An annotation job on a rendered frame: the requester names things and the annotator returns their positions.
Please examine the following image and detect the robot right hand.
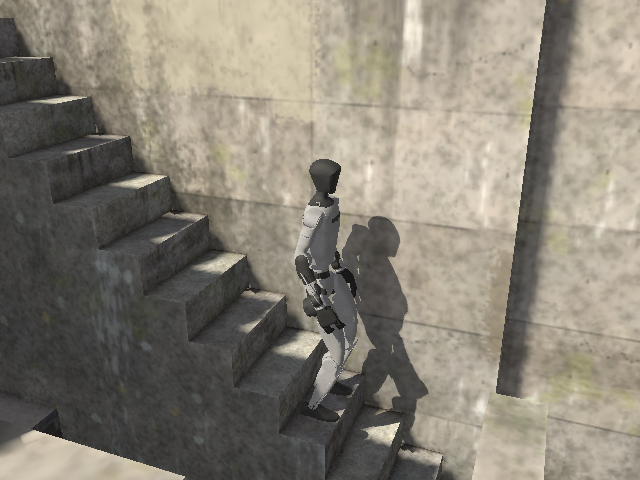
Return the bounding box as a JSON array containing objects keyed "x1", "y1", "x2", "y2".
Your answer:
[{"x1": 316, "y1": 306, "x2": 346, "y2": 334}]

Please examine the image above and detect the robot left forearm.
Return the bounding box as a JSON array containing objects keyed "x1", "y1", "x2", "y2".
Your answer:
[{"x1": 331, "y1": 248, "x2": 345, "y2": 272}]

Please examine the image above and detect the robot left hand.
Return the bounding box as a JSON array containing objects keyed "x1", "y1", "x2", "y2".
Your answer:
[{"x1": 336, "y1": 268, "x2": 357, "y2": 298}]

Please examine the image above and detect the robot head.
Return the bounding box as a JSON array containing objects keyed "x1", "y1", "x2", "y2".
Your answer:
[{"x1": 308, "y1": 159, "x2": 341, "y2": 208}]

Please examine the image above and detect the robot torso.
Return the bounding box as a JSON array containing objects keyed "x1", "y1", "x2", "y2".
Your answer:
[{"x1": 303, "y1": 194, "x2": 340, "y2": 297}]

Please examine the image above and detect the robot right forearm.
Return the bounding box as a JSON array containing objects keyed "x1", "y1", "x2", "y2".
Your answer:
[{"x1": 295, "y1": 255, "x2": 328, "y2": 311}]

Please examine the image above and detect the robot right upper arm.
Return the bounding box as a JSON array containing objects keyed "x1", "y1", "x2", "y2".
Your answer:
[{"x1": 294, "y1": 207, "x2": 324, "y2": 266}]

